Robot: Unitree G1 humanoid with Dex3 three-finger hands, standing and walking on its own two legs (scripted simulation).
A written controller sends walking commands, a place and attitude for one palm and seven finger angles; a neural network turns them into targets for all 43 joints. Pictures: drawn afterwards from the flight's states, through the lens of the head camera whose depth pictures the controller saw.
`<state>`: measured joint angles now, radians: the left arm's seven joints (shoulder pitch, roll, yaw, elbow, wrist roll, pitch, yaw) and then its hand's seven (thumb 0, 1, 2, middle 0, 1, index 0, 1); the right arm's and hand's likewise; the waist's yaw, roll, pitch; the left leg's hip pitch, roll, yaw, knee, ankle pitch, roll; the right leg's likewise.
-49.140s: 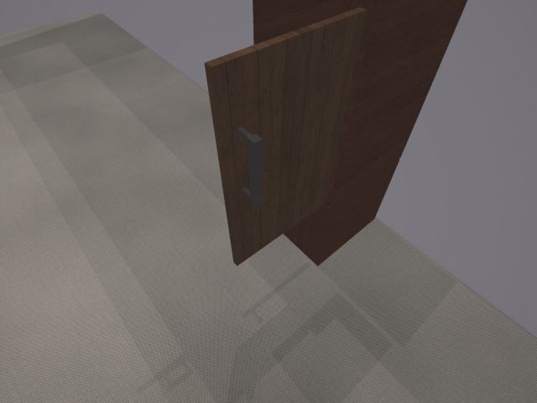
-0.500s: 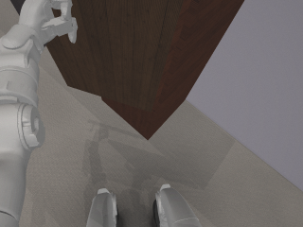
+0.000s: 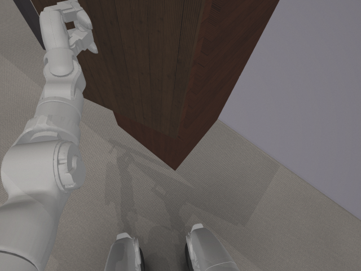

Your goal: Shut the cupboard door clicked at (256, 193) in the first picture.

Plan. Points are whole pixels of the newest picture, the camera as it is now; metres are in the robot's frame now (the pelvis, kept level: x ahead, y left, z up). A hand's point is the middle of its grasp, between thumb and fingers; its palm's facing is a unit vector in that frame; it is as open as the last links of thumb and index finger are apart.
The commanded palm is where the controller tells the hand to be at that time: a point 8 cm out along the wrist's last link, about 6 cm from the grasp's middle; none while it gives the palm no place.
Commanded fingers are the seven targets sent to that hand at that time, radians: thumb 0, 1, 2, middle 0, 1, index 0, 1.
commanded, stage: pull the fist back off the door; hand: left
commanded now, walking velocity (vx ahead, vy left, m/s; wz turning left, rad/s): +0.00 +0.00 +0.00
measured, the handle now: (35, 6) +0.65 +0.19 +0.12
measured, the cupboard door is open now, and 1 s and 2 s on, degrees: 14 14 14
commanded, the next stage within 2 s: draw the hand back to the body in 0.58 s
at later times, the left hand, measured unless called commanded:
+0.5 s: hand (87, 71) +0.49 +0.10 +0.11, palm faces +0.09 -1.00 +0.00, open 3.1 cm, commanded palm +0.46 +0.14 +0.13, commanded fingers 0.00 0.90 0.90 -1.30 -1.50 -1.30 -1.50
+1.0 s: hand (55, 96) +0.42 +0.14 +0.15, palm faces +0.09 -1.00 -0.02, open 3.1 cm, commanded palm +0.38 +0.18 +0.17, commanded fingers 0.00 0.90 0.90 -1.30 -1.50 -1.30 -1.50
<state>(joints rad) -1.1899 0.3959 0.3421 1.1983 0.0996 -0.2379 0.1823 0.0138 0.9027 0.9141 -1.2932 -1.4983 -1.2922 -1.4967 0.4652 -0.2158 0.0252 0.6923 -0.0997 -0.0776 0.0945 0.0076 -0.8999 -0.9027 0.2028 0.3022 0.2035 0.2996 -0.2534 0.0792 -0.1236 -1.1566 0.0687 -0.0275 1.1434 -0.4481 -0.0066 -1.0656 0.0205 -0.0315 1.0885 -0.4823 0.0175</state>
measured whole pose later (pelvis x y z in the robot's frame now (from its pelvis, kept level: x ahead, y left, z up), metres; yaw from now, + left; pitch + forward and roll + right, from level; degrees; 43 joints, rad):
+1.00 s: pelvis +0.02 -0.01 +0.05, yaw +1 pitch +9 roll -1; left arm -0.45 0.20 0.18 0.68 -0.15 -0.25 -0.01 0.01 0.90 0.90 -1.30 -1.50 -1.30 -1.50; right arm 0.38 -0.25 0.00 0.66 0.04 0.01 -0.01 0.01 -0.90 -0.90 0.20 0.30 0.20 0.30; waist -0.07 0.05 -0.12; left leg -0.63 0.05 0.01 0.85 -0.38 -0.01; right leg -0.57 0.01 0.00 0.83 -0.43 0.01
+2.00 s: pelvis +0.05 -0.01 +0.09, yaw +3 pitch -3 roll +0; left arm 0.51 0.36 0.36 -0.40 -0.06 -0.08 0.12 0.01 0.89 0.90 -0.32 -0.42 -0.32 -0.42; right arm 0.20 -0.24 0.02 0.65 0.02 -0.09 -0.09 0.02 -0.90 -0.90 0.20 0.30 0.20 0.30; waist 0.07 0.08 -0.03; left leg -0.15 0.03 0.01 0.46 -0.26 -0.02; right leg -0.08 -0.02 -0.02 0.44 -0.31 0.01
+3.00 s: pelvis -0.04 +0.02 +0.08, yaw +2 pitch -1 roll -2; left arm 0.51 0.42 0.43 -0.44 -0.04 -0.19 0.14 0.01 0.89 0.90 -0.21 -0.30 -0.21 -0.30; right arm 0.21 -0.22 0.02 0.55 0.02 -0.03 -0.10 0.01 -0.90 -0.90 0.20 0.30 0.20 0.30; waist 0.00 0.01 -0.01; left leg -0.41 0.02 0.02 0.65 -0.22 0.04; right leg -0.32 -0.01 0.01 0.58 -0.24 0.06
